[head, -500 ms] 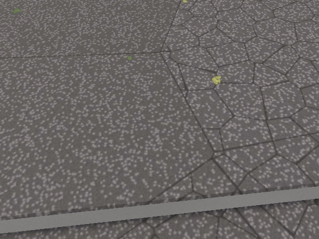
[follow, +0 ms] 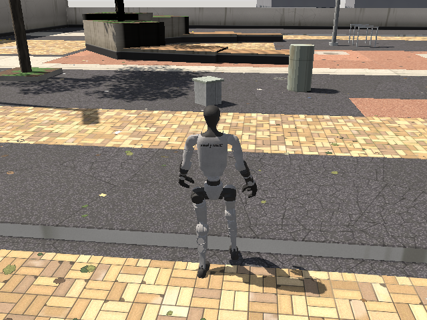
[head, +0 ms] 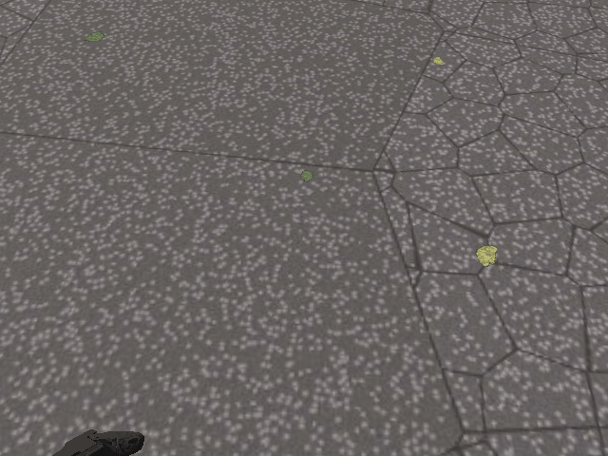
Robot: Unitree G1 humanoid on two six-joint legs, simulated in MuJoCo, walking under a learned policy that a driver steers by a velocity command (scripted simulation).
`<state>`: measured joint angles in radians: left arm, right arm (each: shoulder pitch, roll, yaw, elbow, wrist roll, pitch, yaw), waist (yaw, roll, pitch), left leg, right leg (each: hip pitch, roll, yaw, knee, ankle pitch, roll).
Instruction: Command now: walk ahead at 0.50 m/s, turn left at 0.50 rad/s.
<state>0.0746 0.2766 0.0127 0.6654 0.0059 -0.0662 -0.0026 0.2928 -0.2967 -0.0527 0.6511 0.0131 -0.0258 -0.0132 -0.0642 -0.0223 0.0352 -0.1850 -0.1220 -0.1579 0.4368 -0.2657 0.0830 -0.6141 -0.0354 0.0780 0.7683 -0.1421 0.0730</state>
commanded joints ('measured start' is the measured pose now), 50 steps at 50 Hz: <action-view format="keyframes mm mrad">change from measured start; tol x64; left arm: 1 -81 83 22 -98 0 -19 -13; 50 -85 26 45 -130 -27 62 -67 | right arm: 1 19 -100 -23 -64 1 9 -13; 50 44 -155 -55 183 6 -50 -9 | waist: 1 -3 108 -60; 50 -1 83 57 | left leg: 1 91 254 -269 -56 231 145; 17 -1210 95 60 1785 -207 -91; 25 -254 64 349 784 -193 -25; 30 176 597 -854 -156 -192 246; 50 308 450 388 -209 540 46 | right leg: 1 38 50 -59 -76 -67 -16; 7 967 -450 577 -391 536 -409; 20 288 -133 46 -633 -73 -254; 26 713 -205 0 -380 1492 -213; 31 -175 86 95 1085 -173 -130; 50 -56 -27 -187 -111 2 -168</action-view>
